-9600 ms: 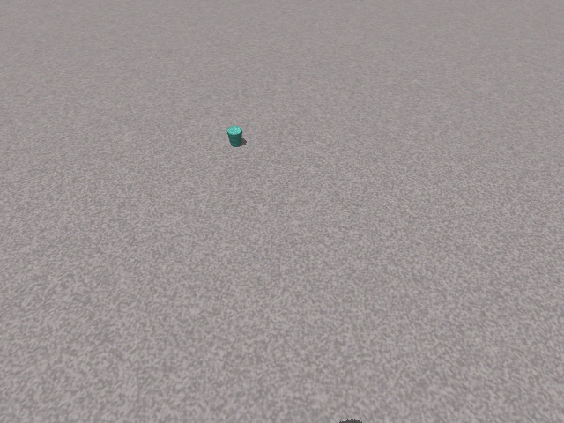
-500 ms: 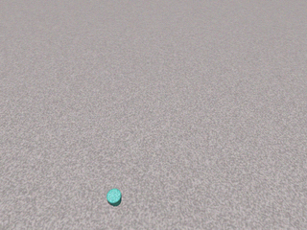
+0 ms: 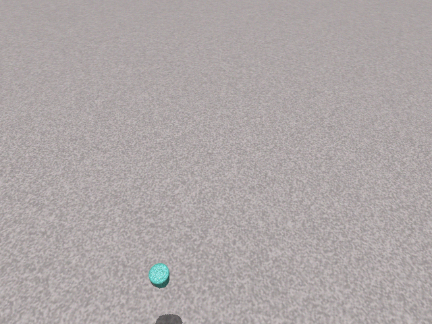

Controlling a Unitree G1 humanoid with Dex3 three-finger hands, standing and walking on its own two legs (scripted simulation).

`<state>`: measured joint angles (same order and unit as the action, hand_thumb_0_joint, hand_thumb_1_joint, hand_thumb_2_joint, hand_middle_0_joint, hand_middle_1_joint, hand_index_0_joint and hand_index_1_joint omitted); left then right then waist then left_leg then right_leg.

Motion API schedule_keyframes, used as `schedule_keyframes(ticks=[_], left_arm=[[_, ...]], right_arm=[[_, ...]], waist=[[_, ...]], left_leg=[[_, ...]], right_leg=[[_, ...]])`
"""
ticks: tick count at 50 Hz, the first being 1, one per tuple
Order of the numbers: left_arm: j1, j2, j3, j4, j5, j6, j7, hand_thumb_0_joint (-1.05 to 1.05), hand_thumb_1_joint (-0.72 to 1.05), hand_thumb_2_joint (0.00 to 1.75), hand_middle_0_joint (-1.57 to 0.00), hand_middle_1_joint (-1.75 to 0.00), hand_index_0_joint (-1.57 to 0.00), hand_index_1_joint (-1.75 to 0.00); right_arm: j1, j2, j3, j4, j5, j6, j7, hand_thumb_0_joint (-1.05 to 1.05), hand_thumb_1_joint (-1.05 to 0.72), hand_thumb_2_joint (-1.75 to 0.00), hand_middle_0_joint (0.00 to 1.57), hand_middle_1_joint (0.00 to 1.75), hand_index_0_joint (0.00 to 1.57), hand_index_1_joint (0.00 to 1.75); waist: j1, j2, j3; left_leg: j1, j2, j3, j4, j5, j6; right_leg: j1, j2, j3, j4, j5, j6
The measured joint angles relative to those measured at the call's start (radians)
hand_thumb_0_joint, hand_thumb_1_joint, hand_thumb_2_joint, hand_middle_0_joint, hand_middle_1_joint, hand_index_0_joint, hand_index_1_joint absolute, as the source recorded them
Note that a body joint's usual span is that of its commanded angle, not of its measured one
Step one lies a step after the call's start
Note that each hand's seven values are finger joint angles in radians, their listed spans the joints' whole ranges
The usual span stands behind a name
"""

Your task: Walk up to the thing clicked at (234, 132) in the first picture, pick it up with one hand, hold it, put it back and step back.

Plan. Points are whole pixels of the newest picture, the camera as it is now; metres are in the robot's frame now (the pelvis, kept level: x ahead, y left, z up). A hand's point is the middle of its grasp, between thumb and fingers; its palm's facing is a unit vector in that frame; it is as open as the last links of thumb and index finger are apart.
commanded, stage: stand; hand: left
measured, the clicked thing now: (160, 277) +0.46 +0.24 -0.73
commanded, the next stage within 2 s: none
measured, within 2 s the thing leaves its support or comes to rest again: neither
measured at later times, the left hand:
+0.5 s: hand out of the picture +0.08 +0.25 -0.16, palm faces -0.03 -0.94 -0.34, open 7.4 cm
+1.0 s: hand out of the picture +0.08 +0.25 -0.16, palm faces -0.03 -0.94 -0.34, open 7.4 cm
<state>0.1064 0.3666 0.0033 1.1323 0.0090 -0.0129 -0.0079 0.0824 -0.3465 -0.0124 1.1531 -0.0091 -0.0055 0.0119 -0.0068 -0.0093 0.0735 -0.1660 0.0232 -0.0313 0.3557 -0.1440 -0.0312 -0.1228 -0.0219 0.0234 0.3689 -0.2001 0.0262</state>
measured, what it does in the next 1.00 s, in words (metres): stands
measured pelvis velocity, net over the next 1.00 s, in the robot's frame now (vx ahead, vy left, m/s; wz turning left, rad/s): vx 0.01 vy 0.00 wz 0.01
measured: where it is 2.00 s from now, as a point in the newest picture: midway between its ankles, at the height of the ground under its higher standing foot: outside the picture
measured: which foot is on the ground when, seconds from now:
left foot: down 0.00-1.00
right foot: down 0.00-1.00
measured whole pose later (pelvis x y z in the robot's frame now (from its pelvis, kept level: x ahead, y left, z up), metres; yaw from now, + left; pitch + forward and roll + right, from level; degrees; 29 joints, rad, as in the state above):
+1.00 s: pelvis +0.01 +0.00 +0.00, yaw +0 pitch -2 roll +0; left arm 0.11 0.36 0.00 1.12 0.01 -0.01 -0.01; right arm 0.08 -0.35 0.00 1.15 -0.01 0.00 0.01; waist -0.01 -0.01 0.06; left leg -0.15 0.02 -0.04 0.33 -0.15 -0.03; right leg -0.10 -0.02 0.02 0.34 -0.20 0.02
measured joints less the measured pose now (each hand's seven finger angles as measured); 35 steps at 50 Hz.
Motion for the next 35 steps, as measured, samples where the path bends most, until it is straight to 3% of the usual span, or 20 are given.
schedule_keyframes(ticks=[35], left_arm=[[0.002,-0.008,-0.001,-0.008,0.002,0.005,0.002,0.01,0.9,0.9,-0.2,-0.3,-0.2,-0.3]], right_arm=[[-0.008,-0.002,0.008,-0.001,0.001,0.006,-0.005,0.01,-0.9,-0.89,0.21,0.3,0.21,0.3]], waist=[[0.0,0.005,-0.01]], left_leg=[[0.02,0.002,-0.004,-0.017,-0.006,-0.001]], right_leg=[[0.028,0.001,-0.005,-0.031,0.0,0.0]])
